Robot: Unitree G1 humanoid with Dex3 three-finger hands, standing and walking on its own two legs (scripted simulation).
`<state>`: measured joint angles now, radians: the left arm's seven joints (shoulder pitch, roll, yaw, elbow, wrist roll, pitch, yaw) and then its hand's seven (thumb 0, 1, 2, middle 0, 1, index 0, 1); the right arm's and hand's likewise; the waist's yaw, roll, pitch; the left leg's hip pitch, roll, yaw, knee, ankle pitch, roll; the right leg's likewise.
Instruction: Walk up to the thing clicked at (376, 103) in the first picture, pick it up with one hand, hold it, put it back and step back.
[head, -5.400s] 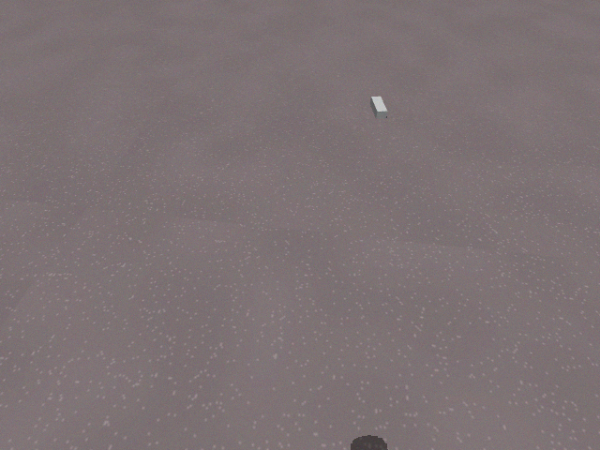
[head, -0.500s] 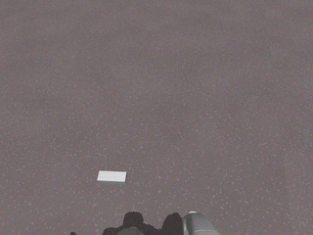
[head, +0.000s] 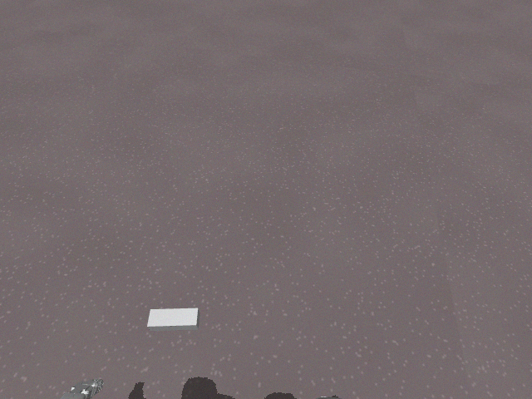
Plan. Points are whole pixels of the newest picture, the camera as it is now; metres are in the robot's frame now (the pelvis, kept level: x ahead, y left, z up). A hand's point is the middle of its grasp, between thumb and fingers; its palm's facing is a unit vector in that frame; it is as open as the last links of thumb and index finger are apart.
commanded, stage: walk up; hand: left
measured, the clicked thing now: (174, 319) +0.48 +0.33 -0.73
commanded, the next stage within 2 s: none
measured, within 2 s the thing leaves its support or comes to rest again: neither
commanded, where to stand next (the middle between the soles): +0.10 -0.03 m, yaw +3 degrees
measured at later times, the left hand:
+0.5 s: hand out of the picture +0.10 +0.22 -0.13, palm faces +0.00 -0.93 -0.36, open 7.4 cm
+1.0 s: hand out of the picture +0.12 +0.22 -0.13, palm faces +0.01 -0.93 -0.36, open 7.4 cm
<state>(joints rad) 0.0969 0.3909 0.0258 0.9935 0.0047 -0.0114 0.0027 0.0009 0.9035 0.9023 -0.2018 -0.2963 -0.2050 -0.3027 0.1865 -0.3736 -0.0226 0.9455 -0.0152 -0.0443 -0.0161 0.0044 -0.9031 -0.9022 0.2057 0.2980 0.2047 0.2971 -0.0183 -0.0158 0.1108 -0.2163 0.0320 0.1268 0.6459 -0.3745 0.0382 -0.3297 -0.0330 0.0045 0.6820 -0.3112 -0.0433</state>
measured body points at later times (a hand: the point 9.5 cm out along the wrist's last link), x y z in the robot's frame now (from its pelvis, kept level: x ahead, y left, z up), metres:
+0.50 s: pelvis +0.02 -0.03 +0.02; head +0.03 -0.04 +0.47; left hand +0.10 +0.27 -0.11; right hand +0.09 -0.33 -0.12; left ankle -0.01 +0.09 -0.72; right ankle +0.04 -0.15 -0.72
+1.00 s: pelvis +0.03 -0.03 +0.02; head +0.04 -0.04 +0.47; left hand +0.12 +0.27 -0.10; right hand +0.11 -0.33 -0.12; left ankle -0.01 +0.09 -0.72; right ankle +0.04 -0.15 -0.72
